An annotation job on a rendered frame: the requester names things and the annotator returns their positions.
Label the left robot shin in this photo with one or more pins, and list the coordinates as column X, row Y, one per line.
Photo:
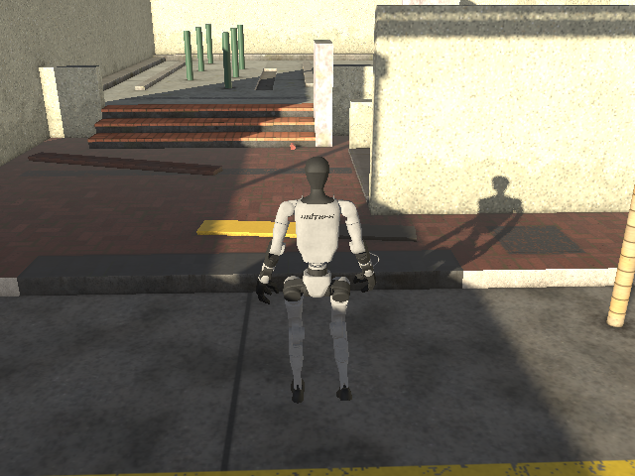
column 296, row 359

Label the left robot hand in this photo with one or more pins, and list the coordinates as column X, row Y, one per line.
column 261, row 289

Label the right robot upper arm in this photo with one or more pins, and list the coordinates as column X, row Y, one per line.
column 348, row 209

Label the robot right forearm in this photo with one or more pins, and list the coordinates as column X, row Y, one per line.
column 365, row 261

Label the right robot hand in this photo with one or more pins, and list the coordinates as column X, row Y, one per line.
column 362, row 278

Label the left robot upper arm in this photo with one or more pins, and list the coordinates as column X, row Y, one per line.
column 286, row 209

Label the robot right thigh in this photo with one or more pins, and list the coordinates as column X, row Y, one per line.
column 339, row 296

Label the robot left forearm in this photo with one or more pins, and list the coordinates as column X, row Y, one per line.
column 268, row 266

